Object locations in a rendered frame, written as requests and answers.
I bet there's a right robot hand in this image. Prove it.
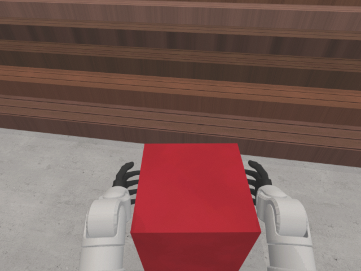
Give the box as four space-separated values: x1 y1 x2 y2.
245 160 272 206

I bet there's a carton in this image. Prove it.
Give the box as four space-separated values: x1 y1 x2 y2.
130 143 261 271

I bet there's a right robot forearm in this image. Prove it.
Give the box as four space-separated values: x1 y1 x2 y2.
256 185 317 271

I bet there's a left robot forearm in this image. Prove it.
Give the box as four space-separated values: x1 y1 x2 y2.
78 186 131 271

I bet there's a left robot hand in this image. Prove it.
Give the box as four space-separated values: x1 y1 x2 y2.
112 161 140 205

